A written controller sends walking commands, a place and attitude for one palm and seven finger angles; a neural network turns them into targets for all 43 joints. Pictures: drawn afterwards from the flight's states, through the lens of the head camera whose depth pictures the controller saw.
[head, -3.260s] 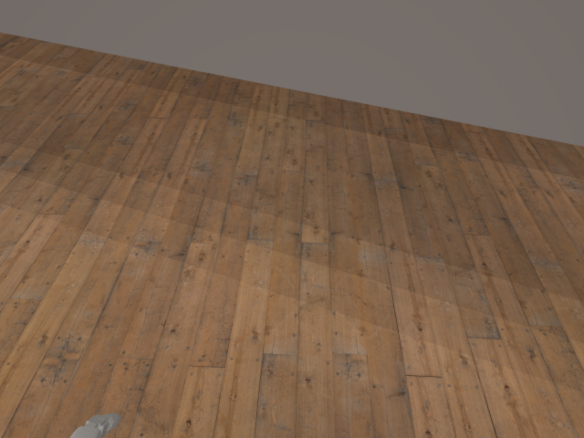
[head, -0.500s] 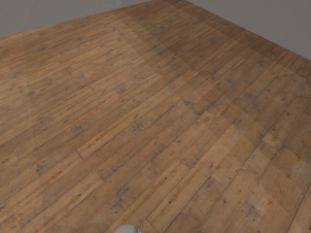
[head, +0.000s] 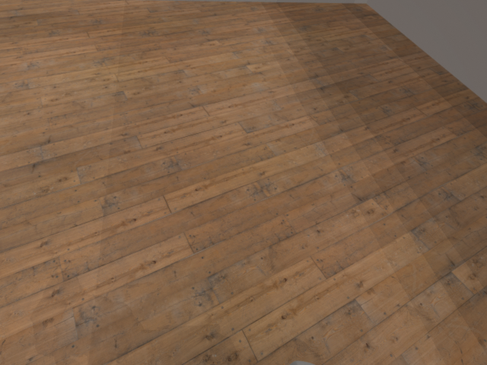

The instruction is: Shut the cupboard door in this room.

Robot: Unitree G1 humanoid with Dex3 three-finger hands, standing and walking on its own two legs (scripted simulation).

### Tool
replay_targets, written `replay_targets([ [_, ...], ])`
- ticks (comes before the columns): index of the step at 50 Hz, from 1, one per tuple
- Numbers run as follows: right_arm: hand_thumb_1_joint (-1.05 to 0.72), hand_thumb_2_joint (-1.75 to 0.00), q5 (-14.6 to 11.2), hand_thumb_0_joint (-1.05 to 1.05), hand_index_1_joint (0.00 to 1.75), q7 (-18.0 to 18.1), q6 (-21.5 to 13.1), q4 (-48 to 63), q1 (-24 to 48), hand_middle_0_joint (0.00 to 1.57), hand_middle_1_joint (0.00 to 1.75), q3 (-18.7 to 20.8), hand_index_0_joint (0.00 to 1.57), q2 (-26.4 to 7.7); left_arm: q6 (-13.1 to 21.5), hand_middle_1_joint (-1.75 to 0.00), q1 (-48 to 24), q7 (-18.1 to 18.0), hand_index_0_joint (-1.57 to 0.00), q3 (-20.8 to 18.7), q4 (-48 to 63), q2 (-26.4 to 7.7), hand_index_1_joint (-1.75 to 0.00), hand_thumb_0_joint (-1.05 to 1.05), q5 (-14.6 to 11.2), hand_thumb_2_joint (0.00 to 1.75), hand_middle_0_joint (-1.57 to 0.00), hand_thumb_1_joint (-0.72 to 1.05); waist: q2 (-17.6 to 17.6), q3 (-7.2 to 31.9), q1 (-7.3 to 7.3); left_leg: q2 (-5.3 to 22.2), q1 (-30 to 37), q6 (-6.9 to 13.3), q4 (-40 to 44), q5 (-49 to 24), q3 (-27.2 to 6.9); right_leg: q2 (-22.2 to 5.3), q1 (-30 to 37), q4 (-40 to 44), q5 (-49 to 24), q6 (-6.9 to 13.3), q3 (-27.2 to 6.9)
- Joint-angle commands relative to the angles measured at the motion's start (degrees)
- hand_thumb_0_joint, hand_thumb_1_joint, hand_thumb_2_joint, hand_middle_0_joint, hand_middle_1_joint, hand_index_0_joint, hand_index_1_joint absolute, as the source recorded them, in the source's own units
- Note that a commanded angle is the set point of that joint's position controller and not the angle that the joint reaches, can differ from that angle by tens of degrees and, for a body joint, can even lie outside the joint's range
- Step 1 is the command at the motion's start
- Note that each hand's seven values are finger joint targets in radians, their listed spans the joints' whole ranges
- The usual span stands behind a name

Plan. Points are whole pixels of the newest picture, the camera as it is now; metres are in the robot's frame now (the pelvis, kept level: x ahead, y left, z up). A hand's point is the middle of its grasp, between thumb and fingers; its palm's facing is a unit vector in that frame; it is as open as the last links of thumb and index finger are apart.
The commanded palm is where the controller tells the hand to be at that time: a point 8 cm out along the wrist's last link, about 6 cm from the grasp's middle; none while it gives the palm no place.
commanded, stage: turn or walk to find it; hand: left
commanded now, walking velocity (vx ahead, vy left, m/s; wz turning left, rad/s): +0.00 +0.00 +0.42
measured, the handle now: out of the picture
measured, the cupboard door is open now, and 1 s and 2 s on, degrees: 84 84 84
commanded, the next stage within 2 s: none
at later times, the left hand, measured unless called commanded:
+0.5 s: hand out of the picture +0.02 +0.15 -0.15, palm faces +0.23 -0.94 -0.27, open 7.3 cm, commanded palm none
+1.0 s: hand out of the picture -0.12 +0.21 -0.18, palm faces +0.47 -0.85 -0.23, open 7.3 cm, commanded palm none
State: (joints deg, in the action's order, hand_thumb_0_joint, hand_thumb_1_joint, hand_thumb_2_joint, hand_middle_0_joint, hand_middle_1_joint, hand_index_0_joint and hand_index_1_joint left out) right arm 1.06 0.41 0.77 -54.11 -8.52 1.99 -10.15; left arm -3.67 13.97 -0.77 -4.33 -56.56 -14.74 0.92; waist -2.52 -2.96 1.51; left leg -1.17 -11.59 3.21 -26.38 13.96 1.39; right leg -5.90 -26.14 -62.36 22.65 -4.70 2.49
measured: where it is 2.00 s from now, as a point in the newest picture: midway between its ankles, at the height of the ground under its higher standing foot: outside the picture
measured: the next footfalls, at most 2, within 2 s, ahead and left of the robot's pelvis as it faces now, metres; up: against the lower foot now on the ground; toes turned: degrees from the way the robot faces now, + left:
right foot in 0.30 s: +0.03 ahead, -0.14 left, +0.00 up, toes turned +4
left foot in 0.76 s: -0.06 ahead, +0.09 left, +0.00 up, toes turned +25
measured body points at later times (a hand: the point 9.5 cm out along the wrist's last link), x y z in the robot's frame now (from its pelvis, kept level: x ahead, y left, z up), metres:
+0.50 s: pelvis -0.03 -0.05 +0.00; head -0.01 -0.08 +0.45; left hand +0.01 +0.20 -0.13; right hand +0.03 -0.31 -0.17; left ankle -0.08 +0.09 -0.65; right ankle -0.01 -0.14 -0.74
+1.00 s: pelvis -0.07 +0.00 +0.00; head -0.06 +0.04 +0.45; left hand -0.15 +0.26 -0.16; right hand +0.12 -0.18 -0.13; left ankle -0.10 +0.08 -0.74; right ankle -0.03 -0.16 -0.66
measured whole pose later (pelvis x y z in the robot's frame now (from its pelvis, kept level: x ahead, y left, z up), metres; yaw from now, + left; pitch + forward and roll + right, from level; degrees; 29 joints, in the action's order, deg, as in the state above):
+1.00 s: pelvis -0.07 +0.00 +0.00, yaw +25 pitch +0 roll -1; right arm 1.0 0.5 0.6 -54.1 -9.3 2.1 -10.3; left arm -3.7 13.2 -0.7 -4.3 -56.5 -14.8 0.9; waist -2.2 -3.1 1.1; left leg -1.5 -12.1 3.5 -25.5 12.9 1.5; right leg -5.8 -26.3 -62.5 21.9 -4.9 2.0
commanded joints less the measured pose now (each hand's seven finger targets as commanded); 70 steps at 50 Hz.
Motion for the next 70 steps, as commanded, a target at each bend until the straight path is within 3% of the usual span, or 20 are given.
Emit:
replay_targets([
  [1, -0.9, -0.9, -0.2, 0.0, 0.3, 0.9, -0.5, 2.2, -4.5, 0.2, 0.3, 3.0, 0.2, -12.0, 1.4, -0.3, -1.0, -0.3, -0.2, -0.5, 4.8, -3.6, -0.3, 0.0, 0.2, 0.9, -0.2, 0.9, 9.7, 3.2, -2.32, 13.7, 5.8, 5.5, 8.4, -25.5, -13.1, 0.0, -3.8, 1.1, -1.4, -0.9, -1.3],
  [7, -0.9, -0.9, 0.4, 0.0, 0.3, 0.7, 0.1, 2.3, -5.9, 0.2, 0.3, 3.7, 0.2, -12.4, 1.5, -0.3, -5.2, -0.5, -0.2, -0.2, 7.5, -2.5, -0.3, 0.0, -0.1, 0.9, -0.2, 0.9, 10.8, 3.2, -3.75, 14.4, 4.1, 7.4, 8.2, -19.2, -19.5, 1.6, -0.3, 12.0, 2.9, -0.3, -1.6],
  [13, -0.9, -0.9, 0.1, 0.0, 0.3, 0.2, 0.5, 3.3, -3.5, 0.2, 0.3, 4.1, 0.2, -11.8, 3.0, -0.3, 1.8, -1.0, -0.2, -0.2, 6.6, -2.7, -0.3, 0.0, -0.5, 0.9, -0.2, 0.9, 7.8, 6.5, 0.13, 9.6, -6.8, 3.3, 1.0, -15.3, -19.7, 3.4, 19.7, 38.2, -10.3, 1.2, -0.8],
  [14, -0.9, -0.9, -0.4, 0.0, 0.3, -0.2, 0.5, 3.4, -4.4, 0.2, 0.3, 3.9, 0.2, -9.3, 3.6, -0.3, 3.0, -1.3, -0.2, -0.8, 6.5, -5.6, -0.3, 0.0, 0.1, 0.9, -0.2, 0.9, 0.1, 7.8, 0.52, 5.2, -13.9, -0.2, -4.8, -5.2, -15.7, -3.3, 27.2, 44.3, -10.9, 2.9, -6.8],
  [15, -0.9, -0.9, -0.5, 0.0, 0.3, -0.3, 0.4, 4.8, -5.0, 0.2, 0.3, 3.2, 0.2, -5.6, 3.9, -0.3, 3.5, -1.6, -0.2, -1.8, 6.9, -10.9, -0.3, 0.0, 0.8, 0.9, -0.2, 0.9, -15.7, 6.8, 0.91, -3.2, -23.5, -4.4, -18.0, 13.9, -5.4, -17.9, 30.1, 47.1, -15.0, 8.8, -21.8],
  [16, -0.9, -0.9, 0.2, 0.0, 0.3, -0.1, 1.1, 4.9, -4.2, 0.2, 0.3, 4.2, 0.2, -8.7, 3.5, -0.3, 2.5, -1.6, -0.2, -1.3, 7.8, -11.3, -0.3, 0.0, 0.3, 0.9, -0.2, 0.9, -12.8, 5.7, 1.14, -1.7, -21.4, -4.5, -29.0, 19.1, -6.2, -22.1, 20.7, 47.6, -16.3, 12.8, -21.6],
  [20, -0.9, -0.9, 0.6, 0.0, 0.3, -1.3, 2.7, 0.3, -7.7, 0.2, 0.3, 4.3, 0.2, -7.9, 4.0, -0.3, -6.4, -1.3, -0.2, 0.1, 9.5, -4.7, -0.3, 0.0, 0.0, 0.9, -0.2, 0.9, -4.9, -0.8, -3.57, 1.4, -20.2, -5.8, -43.3, 6.3, -4.8, -10.9, 12.4, 47.6, -11.9, 10.0, -6.8],
  [32, -0.9, -0.9, -0.3, 0.0, 0.3, -1.2, 2.0, 1.9, -0.3, 0.2, 0.3, 2.5, 0.2, -5.6, 3.9, -0.3, 3.0, -1.3, -0.2, -1.2, 4.9, -7.9, -0.3, 0.0, 1.0, 0.9, -0.2, 0.9, -8.5, 2.0, 1.24, 3.4, -13.7, -7.1, -20.4, 12.9, 1.9, -14.6, 21.1, 40.8, -31.1, 13.0, -1.0],
  [36, -0.9, -0.9, -0.5, 0.0, 0.3, -0.8, 1.1, 1.1, -4.7, 0.2, 0.3, 2.4, 0.2, -6.1, 3.4, -0.3, 1.3, -1.1, -0.2, -1.6, 4.4, -8.8, -0.3, 0.0, 0.6, 0.9, -0.2, 0.9, -8.1, 5.2, -1.5, 2.3, -3.0, -5.8, -4.9, 3.3, 4.2, -13.6, 18.5, 33.9, -31.5, 9.5, 2.9],
  [37, -0.9, -0.9, -0.4, 0.0, 0.3, -1.0, 0.6, 0.5, -6.9, 0.2, 0.3, 2.7, 0.2, -7.9, 3.1, -0.3, 0.9, -1.0, -0.2, -1.4, 4.6, -7.8, -0.3, 0.0, 0.2, 0.9, -0.2, 0.9, -2.8, 6.6, -2.82, 3.7, 4.0, -5.1, 2.9, -4.4, 2.3, -11.9, 14.1, 28.0, -26.4, 6.8, 5.0],
  [39, -0.9, -0.9, -0.1, 0.0, 0.3, -0.3, 0.1, 0.6, -10.4, 0.2, 0.3, 4.6, 0.2, -17.1, 2.2, -0.3, -0.1, -0.7, -0.2, 0.3, 7.8, -1.8, -0.3, 0.0, 0.0, 0.9, -0.2, 0.9, 22.0, 7.0, -4.75, 24.1, 11.5, 5.4, 7.7, -34.7, -22.2, -0.6, -5.8, 7.4, 14.8, 0.3, 5.8],
  [40, -0.9, -0.9, 0.2, 0.0, 0.3, -0.2, 0.6, 0.2, -10.3, 0.2, 0.3, 4.6, 0.2, -17.0, 1.6, -0.3, -1.9, -0.9, -0.2, 0.0, 7.8, -3.4, -0.3, 0.0, 0.2, 0.9, -0.2, 0.9, 14.7, 6.4, -5.14, 24.9, 6.7, 8.0, 7.1, -29.3, -18.4, -1.2, -3.1, 1.3, 13.6, 1.4, 1.6],
  [45, -0.9, -0.9, -0.1, 0.0, 0.3, 1.0, -0.6, 2.3, -3.1, 0.2, 0.3, 2.7, 0.2, -12.0, 1.6, -0.3, -0.8, 0.1, -0.2, -0.6, 4.3, -3.7, -0.3, 0.0, 0.3, 0.9, -0.2, 0.9, 10.3, 3.2, -2.06, 14.4, 5.5, 3.9, 8.0, -26.8, -11.4, -0.7, -5.5, -3.3, -0.7, 0.3, -1.1],
  [57, -0.9, -0.9, 0.5, 0.0, 0.3, 0.7, 0.1, 2.1, -6.5, 0.2, 0.3, 3.7, 0.2, -12.4, 1.6, -0.3, -5.8, -0.5, -0.2, -0.1, 7.4, -2.2, -0.3, 0.0, -0.2, 0.9, -0.2, 0.9, 9.8, 3.3, -3.76, 14.5, 3.9, 7.3, 8.3, -19.2, -20.3, 1.9, 0.2, 12.7, 3.0, -0.1, -1.7],
  [62, -0.9, -0.9, 0.4, 0.0, 0.3, 0.3, 0.5, 2.6, -4.5, 0.2, 0.3, 4.0, 0.2, -12.2, 2.4, -0.3, -1.0, -0.9, -0.2, 0.0, 6.8, -2.0, -0.3, 0.0, -0.6, 0.9, -0.2, 0.9, 10.1, 4.8, -1.36, 11.6, -3.2, 5.5, 5.0, -17.6, -21.6, 4.3, 12.3, 28.5, -3.6, 1.3, -0.8],
  [64, -0.9, -0.9, -0.2, 0.0, 0.3, -0.1, 0.5, 3.0, -4.2, 0.2, 0.3, 3.9, 0.2, -10.1, 3.3, -0.3, 2.2, -1.2, -0.2, -0.6, 6.4, -4.2, -0.3, 0.0, -0.3, 0.9, -0.2, 0.9, 4.3, 6.8, 0.39, 6.8, -11.5, 0.9, -0.9, -8.6, -17.9, 0.1, 24.4, 42.0, -11.3, 2.4, -3.7],
  [65, -0.9, -0.9, -0.7, 0.0, 0.3, -0.4, 0.4, 3.9, -5.6, 0.2, 0.3, 3.3, 0.2, -6.3, 3.8, -0.3, 3.0, -1.7, -0.2, -1.5, 6.4, -9.1, -0.3, 0.0, 0.6, 0.9, -0.2, 0.9, -10.4, 7.4, 0.5, -0.4, -21.9, -3.1, -12.0, 6.2, -9.6, -13.1, 30.8, 46.6, -10.0, 6.9, -17.5],
  [66, -0.9, -0.9, -0.1, 0.0, 0.3, -0.2, 0.8, 4.9, -4.1, 0.2, 0.3, 3.8, 0.2, -7.6, 3.5, -0.3, 2.1, -1.6, -0.2, -1.6, 7.6, -11.3, -0.3, 0.0, 0.5, 0.9, -0.2, 0.9, -14.2, 4.8, 1.22, -3.0, -22.2, -4.6, -24.8, 18.2, -5.1, -22.1, 22.0, 48.7, -12.9, 12.7, -23.4],
  [67, -0.9, -0.9, 0.3, 0.0, 0.3, -0.4, 1.6, 4.4, -3.7, 0.2, 0.3, 4.4, 0.2, -9.4, 3.3, -0.3, -0.7, -1.9, -0.2, -1.5, 8.3, -9.4, -0.3, 0.0, 0.2, 0.9, -0.2, 0.9, -9.2, 3.4, 0.16, -0.7, -20.3, -4.5, -33.3, 16.6, -7.1, -21.0, 16.0, 49.4, -9.8, 14.4, -19.7],
  [70, -0.9, -0.9, 0.6, 0.0, 0.3, -1.3, 2.8, 0.5, -7.7, 0.2, 0.3, 4.4, 0.2, -8.1, 3.9, -0.3, -7.3, -1.4, -0.2, -0.1, 9.4, -5.0, -0.3, 0.0, 0.0, 0.9, -0.2, 0.9, -4.2, -1.4, -3.73, 1.4, -19.4, -5.5, -43.1, 7.1, -5.3, -11.9, 10.3, 48.6, -8.2, 10.7, -8.3],
])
